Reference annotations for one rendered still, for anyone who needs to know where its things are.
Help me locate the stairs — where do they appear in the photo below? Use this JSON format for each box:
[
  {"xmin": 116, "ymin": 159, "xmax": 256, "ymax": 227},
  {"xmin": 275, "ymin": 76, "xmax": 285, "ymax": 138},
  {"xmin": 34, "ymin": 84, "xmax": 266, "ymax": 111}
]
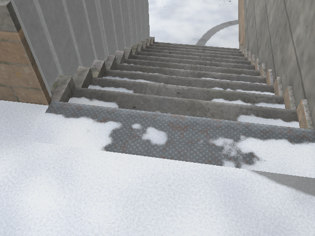
[{"xmin": 68, "ymin": 41, "xmax": 300, "ymax": 128}]

